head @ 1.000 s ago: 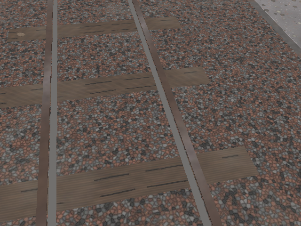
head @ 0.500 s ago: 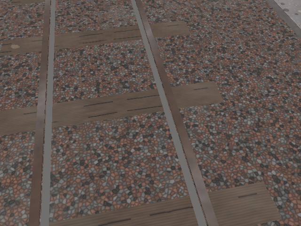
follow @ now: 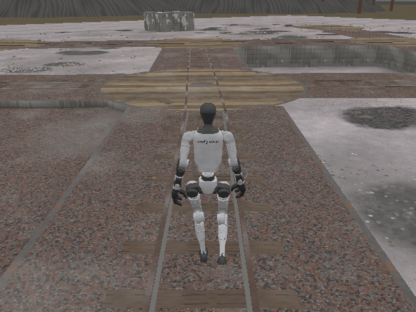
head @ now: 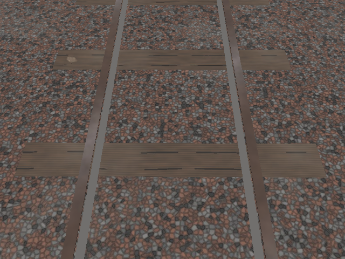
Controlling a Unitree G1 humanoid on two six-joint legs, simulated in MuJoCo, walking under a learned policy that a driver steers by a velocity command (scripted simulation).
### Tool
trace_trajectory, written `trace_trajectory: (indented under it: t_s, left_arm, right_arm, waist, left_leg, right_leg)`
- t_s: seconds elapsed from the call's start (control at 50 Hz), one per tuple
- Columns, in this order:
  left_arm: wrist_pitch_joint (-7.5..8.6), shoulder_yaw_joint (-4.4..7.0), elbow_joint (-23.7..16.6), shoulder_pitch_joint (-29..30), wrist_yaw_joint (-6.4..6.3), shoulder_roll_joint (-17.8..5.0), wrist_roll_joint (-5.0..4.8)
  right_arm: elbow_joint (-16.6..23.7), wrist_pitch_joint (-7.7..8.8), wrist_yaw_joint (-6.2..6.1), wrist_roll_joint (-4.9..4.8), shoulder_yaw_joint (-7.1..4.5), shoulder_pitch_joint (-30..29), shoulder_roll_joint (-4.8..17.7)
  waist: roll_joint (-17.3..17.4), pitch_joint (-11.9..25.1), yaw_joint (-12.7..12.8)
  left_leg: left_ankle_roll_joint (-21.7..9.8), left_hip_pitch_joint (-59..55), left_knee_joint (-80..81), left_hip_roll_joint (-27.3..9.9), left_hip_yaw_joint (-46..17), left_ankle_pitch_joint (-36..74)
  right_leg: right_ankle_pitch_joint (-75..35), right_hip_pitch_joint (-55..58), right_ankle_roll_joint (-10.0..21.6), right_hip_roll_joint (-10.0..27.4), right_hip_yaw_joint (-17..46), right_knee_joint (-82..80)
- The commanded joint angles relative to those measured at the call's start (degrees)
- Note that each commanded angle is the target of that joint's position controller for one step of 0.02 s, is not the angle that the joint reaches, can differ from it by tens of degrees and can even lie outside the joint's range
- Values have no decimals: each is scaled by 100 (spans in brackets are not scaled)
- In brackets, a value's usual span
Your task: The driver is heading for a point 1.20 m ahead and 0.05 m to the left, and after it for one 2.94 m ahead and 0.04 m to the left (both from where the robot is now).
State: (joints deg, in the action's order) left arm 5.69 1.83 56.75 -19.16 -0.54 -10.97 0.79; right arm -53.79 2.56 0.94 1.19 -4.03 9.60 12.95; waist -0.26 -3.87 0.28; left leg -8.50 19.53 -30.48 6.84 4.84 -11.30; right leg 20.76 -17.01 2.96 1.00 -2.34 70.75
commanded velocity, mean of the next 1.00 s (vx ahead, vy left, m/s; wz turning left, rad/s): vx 0.39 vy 0.00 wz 0.27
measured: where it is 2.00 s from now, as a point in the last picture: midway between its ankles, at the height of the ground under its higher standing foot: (182, 199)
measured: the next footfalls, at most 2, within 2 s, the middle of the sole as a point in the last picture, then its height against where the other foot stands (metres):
right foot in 0.44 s outside the picture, level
left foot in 0.90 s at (147, 232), level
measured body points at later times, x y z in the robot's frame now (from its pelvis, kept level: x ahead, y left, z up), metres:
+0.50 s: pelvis +0.29 -0.03 +0.00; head +0.33 -0.03 +0.45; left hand +0.43 +0.25 -0.10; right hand +0.32 -0.30 -0.14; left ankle +0.08 +0.03 -0.66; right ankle +0.40 -0.09 -0.73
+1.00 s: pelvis +0.47 +0.03 +0.01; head +0.48 +0.05 +0.46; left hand +0.41 +0.25 -0.15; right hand +0.65 -0.16 -0.12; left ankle +0.52 +0.12 -0.73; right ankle +0.41 -0.10 -0.70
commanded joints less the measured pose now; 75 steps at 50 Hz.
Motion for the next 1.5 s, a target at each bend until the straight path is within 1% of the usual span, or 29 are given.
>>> trace_trajectory:
  t_s: [0.02,0.12,0.32,0.38,0.42,0.44,0.46,0.48,0.5,0.52,0.54,0.58,0.68,0.8,0.86,0.9,0.92,0.94,0.96,1.02,1.16,1.28,1.32,1.34,1.36,1.38,1.42,1.46,1.5]
  left_arm:
    - [36,143,-635,136,30,-627,117]
    - [-301,133,-1019,710,115,-530,207]
    - [-234,7,-1905,2655,205,-626,98]
    - [-149,49,-1809,2051,180,-788,83]
    - [-57,180,-1381,646,68,-1059,74]
    - [-4,259,-1277,-196,-21,-1359,187]
    - [-51,425,-1193,-580,-15,-1979,289]
    - [-152,394,-1169,-302,53,-1578,119]
    - [-156,290,-1290,315,72,-1135,64]
    - [-124,214,-1286,585,98,-851,85]
    - [-89,180,-1197,557,91,-770,99]
    - [-6,150,-984,353,95,-716,47]
    - [114,122,-674,-69,119,-792,-14]
    - [-58,71,-410,-404,66,-831,-22]
    - [-131,57,-324,-376,13,-814,-33]
    - [-156,38,-273,-392,-19,-767,-70]
    - [-138,-7,-368,-583,-43,-647,-61]
    - [-243,-126,-158,-1453,-64,-116,-219]
    - [-413,-50,-47,-1207,-123,-450,-163]
    - [-607,52,-255,-247,-84,-545,25]
    - [-824,145,-410,-27,-71,-424,52]
    - [-838,208,-634,-188,225,-591,64]
    - [-815,194,-359,-947,277,-448,45]
    - [-762,216,-153,-1426,256,-485,50]
    - [-699,236,-230,-1421,178,-776,119]
    - [-679,316,-509,-1004,54,-1271,84]
    - [-589,316,-685,-206,-57,-1240,29]
    - [-411,328,-712,-218,14,-1156,-19]
    - [-279,291,-575,-615,69,-944,-57]
  right_arm:
    - [77,45,-78,-91,-114,527,513]
    - [52,188,-100,-131,-156,1023,832]
    - [138,94,-183,-30,-153,1999,894]
    - [208,157,-234,-18,-147,1717,969]
    - [222,217,-176,-15,-164,1534,1087]
    - [345,250,-132,-46,-97,1590,849]
    - [328,219,-114,-289,6,2613,246]
    - [208,181,-157,-87,-45,2520,752]
    - [315,158,-135,-7,-61,1862,799]
    - [435,170,-94,24,-29,1395,724]
    - [500,144,-53,40,-26,1215,668]
    - [502,34,19,110,3,1289,553]
    - [590,-48,22,114,99,856,311]
    - [678,-30,-47,11,265,8,199]
    - [569,19,-130,25,255,85,276]
    - [332,141,-192,94,220,589,395]
    - [261,215,-227,149,155,987,763]
    - [198,142,-231,48,152,1039,794]
    - [241,89,-199,-86,228,1010,473]
    - [371,0,-332,-30,267,232,460]
    - [426,-187,-444,6,89,119,635]
    - [573,-250,-313,-18,-135,-90,1085]
    - [684,-306,-276,-22,-168,-457,1042]
    - [726,-347,-234,11,-135,-578,804]
    - [776,-378,-157,65,26,-501,161]
    - [1201,-331,-153,62,35,-1045,281]
    - [1084,-144,-8,-4,-82,-786,808]
    - [811,-110,42,140,-113,-463,832]
    - [838,-135,57,132,-76,-473,638]
  waist:
    - [-237,164,89]
    - [184,177,75]
    - [482,102,-623]
    - [556,210,-254]
    - [344,882,395]
    - [-20,1550,684]
    - [-1546,2395,313]
    - [-948,2083,223]
    - [-320,986,102]
    - [24,578,83]
    - [-123,376,7]
    - [-463,395,-153]
    - [-462,387,-236]
    - [-659,530,52]
    - [-579,441,-2]
    - [-161,555,-236]
    - [340,1022,-216]
    - [1218,1649,51]
    - [891,1616,-169]
    - [590,560,40]
    - [627,606,102]
    - [754,672,222]
    - [377,421,599]
    - [-357,165,777]
    - [-1589,-71,637]
    - [-1459,-556,529]
    - [-723,-803,-17]
    - [-403,-356,-17]
    - [-412,-71,56]
  left_leg:
    - [-901,-1239,1793,-1743,-2395,1467]
    - [-693,-858,1884,-1256,-1880,2284]
    - [-412,-2281,1447,-1354,-2322,2827]
    - [-129,-2128,1114,-1466,-2260,3658]
    - [73,-1965,-409,-1137,-1934,4464]
    - [146,-1164,-1792,-865,-1765,3002]
    - [420,556,-3836,132,-1163,-1177]
    - [362,1267,-4449,-68,-1242,-1737]
    - [381,1450,-4450,-354,-1252,-1158]
    - [387,1387,-4139,-532,-1218,-806]
    - [397,1282,-3881,-663,-1171,-716]
    - [470,949,-3522,-763,-1055,-651]
    - [738,1118,-2645,-783,-596,-285]
    - [753,297,-825,-659,-196,622]
    - [584,-80,-165,-634,-283,532]
    - [447,-1094,926,-824,-551,1734]
    - [283,-2048,570,-1761,-1332,4142]
    - [-676,-2558,400,-2823,-2249,5676]
    - [-978,-2217,673,-2910,-2513,4807]
    - [-573,-995,1466,-2377,-1822,2646]
    - [-512,-467,1636,-2159,-869,814]
    - [-197,235,2276,-2412,-945,-2492]
    - [157,922,1652,-2155,-440,-2808]
    - [428,1479,368,-1750,107,-2949]
    - [767,2487,-1710,-987,665,-2595]
    - [875,3153,-2005,-624,-160,-1653]
    - [945,2594,-2087,-954,-577,-311]
    - [974,2288,-2184,-886,-459,195]
    - [949,2331,-2247,-872,-459,417]
  right_leg:
    - [-392,-1749,-156,468,458,-52]
    - [-948,-1790,-531,493,192,-1131]
    - [-1928,-2291,-413,78,150,-3388]
    - [-1716,-955,-98,-103,147,-4060]
    - [-1662,747,160,-269,55,-4503]
    - [-1067,2054,400,672,1010,-4476]
    - [-1057,3656,1320,2334,3770,-4761]
    - [-82,3167,1395,2309,4749,-5386]
    - [107,2175,1246,2028,3791,-5558]
    - [-460,1559,1084,1721,3012,-5656]
    - [-1151,1227,933,1450,2420,-5744]
    - [-1875,914,785,1147,1786,-5881]
    - [-5454,980,865,1030,735,-5710]
    - [-5582,1073,615,815,293,-5396]
    - [-5082,1215,576,989,548,-4985]
    - [-4096,1018,294,741,534,-4234]
    - [-2480,526,111,501,352,-3599]
    - [624,189,-14,-70,79,-2798]
    - [1729,15,-22,-182,292,-2327]
    - [1214,-255,-150,-83,463,-1938]
    - [630,-391,-311,4,106,-1663]
    - [654,624,171,-104,-319,-3022]
    - [298,1542,457,-269,-436,-4124]
    - [879,1867,629,-42,202,-4977]
    - [2432,1890,882,1349,2408,-5857]
    - [3794,910,1286,2023,4294,-7018]
    - [2370,476,1025,1564,3384,-7036]
    - [678,1022,804,1038,2477,-6729]
    - [-138,1491,763,896,2207,-6512]
Velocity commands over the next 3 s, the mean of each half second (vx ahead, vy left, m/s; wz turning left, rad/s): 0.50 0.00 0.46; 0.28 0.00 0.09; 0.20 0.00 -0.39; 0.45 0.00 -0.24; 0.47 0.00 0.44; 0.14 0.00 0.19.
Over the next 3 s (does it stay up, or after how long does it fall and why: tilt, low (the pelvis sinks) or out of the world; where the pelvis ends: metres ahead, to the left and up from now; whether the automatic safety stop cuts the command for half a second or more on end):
stays up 1.11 0.02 0.01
